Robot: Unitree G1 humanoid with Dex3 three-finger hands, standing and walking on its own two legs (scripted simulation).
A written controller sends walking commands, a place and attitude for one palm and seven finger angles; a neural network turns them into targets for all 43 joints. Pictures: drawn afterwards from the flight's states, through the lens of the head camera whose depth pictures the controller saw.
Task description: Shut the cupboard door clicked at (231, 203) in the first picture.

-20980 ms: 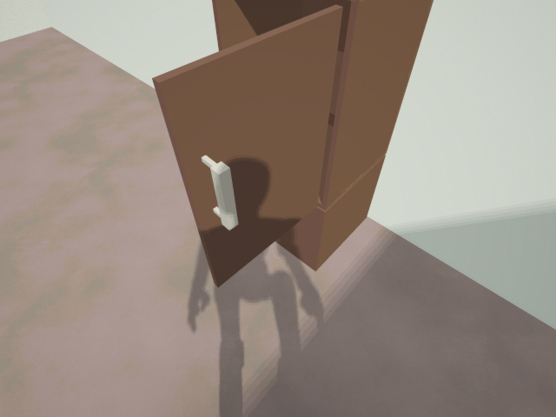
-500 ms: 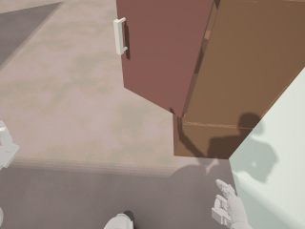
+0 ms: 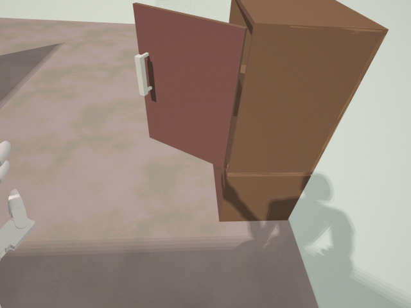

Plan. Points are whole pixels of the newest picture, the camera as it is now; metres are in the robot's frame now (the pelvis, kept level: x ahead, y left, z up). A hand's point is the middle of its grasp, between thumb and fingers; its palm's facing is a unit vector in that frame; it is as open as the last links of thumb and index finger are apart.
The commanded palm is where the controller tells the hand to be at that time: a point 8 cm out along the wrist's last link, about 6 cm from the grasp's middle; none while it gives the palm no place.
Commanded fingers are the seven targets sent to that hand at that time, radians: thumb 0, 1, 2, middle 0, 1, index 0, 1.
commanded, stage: stop stepping back and stand still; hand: left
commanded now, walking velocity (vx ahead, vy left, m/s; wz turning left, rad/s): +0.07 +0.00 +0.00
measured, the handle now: (145, 74) +0.93 +0.29 +0.02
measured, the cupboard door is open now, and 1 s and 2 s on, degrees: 59 59 59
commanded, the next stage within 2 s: let the arm hang, fingers relaxed in 0.30 s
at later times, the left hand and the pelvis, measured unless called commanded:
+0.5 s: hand (62, 245) +0.22 +0.28 +0.04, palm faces +0.22 -0.86 -0.47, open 7.4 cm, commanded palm none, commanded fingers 0.00 0.90 0.90 -0.20 -0.30 -0.20 -0.30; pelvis +0.00 +0.02 +0.00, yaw +0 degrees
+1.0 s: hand out of the picture -0.03 +0.25 -0.15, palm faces -0.01 -0.95 -0.30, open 7.3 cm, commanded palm none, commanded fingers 0.00 0.90 0.90 -0.20 -0.30 -0.20 -0.30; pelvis -0.02 +0.01 +0.01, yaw +0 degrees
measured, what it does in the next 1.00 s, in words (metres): stands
